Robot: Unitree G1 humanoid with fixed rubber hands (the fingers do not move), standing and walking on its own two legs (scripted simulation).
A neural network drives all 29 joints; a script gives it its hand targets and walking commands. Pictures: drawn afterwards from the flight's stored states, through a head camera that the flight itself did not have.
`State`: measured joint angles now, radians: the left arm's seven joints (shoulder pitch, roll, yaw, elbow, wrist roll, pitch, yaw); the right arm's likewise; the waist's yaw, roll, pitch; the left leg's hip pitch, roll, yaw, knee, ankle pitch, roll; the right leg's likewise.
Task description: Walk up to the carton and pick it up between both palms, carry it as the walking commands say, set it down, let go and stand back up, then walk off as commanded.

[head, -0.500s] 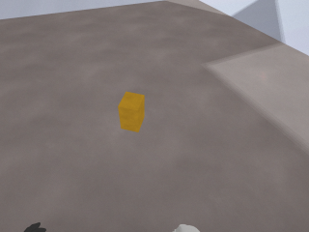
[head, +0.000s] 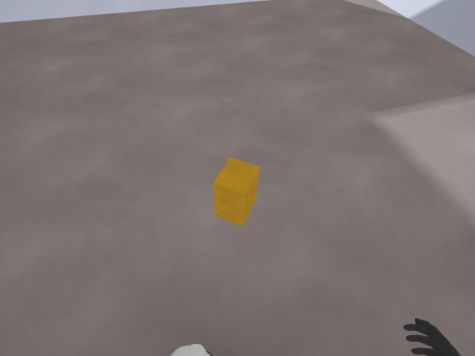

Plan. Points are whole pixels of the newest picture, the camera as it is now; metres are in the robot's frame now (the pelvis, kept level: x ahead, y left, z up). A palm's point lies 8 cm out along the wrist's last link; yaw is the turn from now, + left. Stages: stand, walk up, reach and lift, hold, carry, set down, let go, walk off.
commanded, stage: walk up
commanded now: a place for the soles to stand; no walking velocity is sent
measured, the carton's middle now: (236, 192) +0.91 +0.07 -0.63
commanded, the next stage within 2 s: none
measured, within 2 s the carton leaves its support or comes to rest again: neither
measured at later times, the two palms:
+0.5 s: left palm (101, 242) +0.31 +0.31 -0.05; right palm (446, 328) +0.22 -0.36 -0.09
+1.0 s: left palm (138, 191) +0.47 +0.29 -0.08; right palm (438, 251) +0.37 -0.39 -0.07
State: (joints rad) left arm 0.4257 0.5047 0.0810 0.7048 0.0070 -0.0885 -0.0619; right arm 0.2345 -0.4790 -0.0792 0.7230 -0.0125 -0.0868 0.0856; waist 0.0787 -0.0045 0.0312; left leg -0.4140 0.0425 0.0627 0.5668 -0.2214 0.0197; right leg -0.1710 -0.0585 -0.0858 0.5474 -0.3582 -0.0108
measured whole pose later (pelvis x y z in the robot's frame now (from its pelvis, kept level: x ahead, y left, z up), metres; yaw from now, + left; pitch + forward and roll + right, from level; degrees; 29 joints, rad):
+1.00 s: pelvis +0.34 -0.03 -0.01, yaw -2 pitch -1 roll +0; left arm 0.27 0.47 0.07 0.73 0.02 -0.07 -0.06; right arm 0.41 -0.52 -0.08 0.71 -0.01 -0.09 0.03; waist -0.05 -0.02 0.05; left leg -0.27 0.07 0.06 0.68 -0.38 -0.01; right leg -0.43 -0.05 -0.04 0.65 -0.26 -0.03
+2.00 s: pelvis +0.42 -0.01 +0.00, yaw -3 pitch +0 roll -1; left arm 0.23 0.46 0.07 1.00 0.01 -0.07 0.08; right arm 0.05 -0.48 -0.08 0.84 -0.07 0.06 0.09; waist -0.01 0.06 0.05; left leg -0.42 0.03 -0.03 0.87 -0.39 0.00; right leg -0.25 -0.04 0.01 0.49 -0.24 0.02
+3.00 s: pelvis +0.51 +0.23 -0.02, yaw -21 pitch -2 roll +0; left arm 0.18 0.46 0.04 0.84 0.01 -0.03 0.01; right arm 0.19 -0.46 -0.05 0.82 0.00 -0.05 -0.01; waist -0.01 -0.02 0.08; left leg -0.33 0.06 0.10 0.78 -0.42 0.00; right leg -0.39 0.01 0.06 0.81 -0.35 -0.02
